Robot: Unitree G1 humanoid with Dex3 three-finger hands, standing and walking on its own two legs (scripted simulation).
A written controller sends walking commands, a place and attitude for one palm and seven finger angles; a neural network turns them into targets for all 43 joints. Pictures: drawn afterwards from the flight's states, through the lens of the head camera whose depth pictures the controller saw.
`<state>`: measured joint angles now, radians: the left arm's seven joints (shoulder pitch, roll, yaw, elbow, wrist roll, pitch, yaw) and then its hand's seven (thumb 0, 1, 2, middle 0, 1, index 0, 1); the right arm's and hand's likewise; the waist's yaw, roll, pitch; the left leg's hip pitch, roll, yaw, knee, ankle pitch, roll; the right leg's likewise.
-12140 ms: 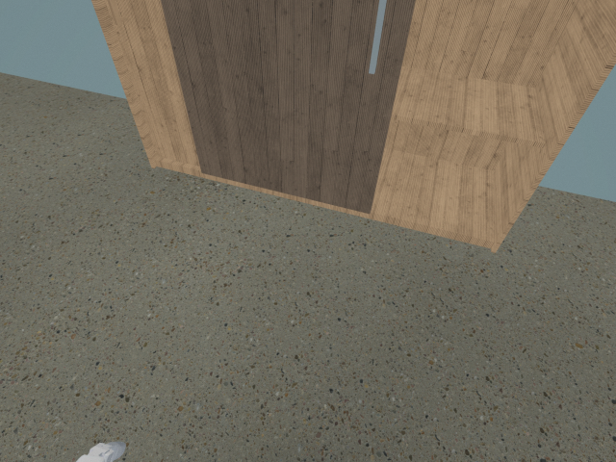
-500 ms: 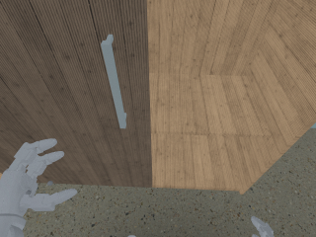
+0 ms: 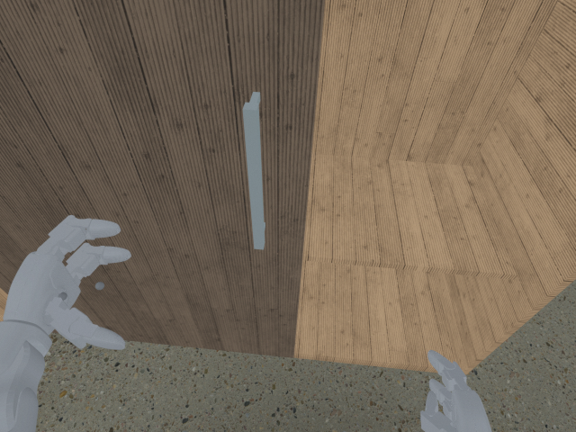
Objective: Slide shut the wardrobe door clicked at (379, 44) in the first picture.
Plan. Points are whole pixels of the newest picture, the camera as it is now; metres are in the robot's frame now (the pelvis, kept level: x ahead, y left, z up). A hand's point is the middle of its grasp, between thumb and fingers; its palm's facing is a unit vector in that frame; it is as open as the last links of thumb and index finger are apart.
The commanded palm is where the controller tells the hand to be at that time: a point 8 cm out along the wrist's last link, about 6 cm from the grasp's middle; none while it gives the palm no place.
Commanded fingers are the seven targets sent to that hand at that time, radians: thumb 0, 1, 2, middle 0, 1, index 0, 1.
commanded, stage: raise the hand with hooked fingers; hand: left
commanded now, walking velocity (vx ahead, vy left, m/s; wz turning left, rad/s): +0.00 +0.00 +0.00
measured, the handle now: (257, 181) +0.47 +0.10 +0.10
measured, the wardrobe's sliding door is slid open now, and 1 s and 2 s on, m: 0.55 0.55 0.55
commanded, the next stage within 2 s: move the hooked fingers beside the handle in 0.62 s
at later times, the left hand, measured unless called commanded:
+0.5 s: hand (91, 257) +0.28 +0.27 +0.13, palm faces +0.08 -0.99 -0.07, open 13.9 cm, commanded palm +0.24 +0.31 +0.13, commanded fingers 0.00 -0.50 0.30 -0.30 -1.20 -0.30 -1.20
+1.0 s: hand (128, 246) +0.30 +0.24 +0.12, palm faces +0.04 -1.00 -0.06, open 14.0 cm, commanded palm +0.27 +0.28 +0.12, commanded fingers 0.00 -0.50 0.30 -0.30 -1.20 -0.30 -1.20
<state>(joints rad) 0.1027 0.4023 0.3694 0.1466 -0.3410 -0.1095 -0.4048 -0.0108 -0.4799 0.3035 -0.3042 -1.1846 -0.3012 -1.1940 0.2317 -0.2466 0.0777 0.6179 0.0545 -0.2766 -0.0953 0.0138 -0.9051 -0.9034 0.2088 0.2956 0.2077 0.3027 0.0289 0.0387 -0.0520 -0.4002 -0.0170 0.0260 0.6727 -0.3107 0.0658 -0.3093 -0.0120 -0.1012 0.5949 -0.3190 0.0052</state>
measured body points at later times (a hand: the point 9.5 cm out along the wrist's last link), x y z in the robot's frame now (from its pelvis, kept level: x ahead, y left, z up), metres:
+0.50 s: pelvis +0.00 -0.01 +0.01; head +0.00 -0.01 +0.46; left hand +0.26 +0.32 +0.14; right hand +0.15 -0.26 -0.07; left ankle +0.02 +0.07 -0.72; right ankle -0.01 -0.13 -0.72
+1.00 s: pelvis +0.00 -0.03 +0.01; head +0.01 -0.04 +0.46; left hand +0.29 +0.29 +0.13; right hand +0.15 -0.29 -0.08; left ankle +0.02 +0.07 -0.72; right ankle -0.01 -0.13 -0.72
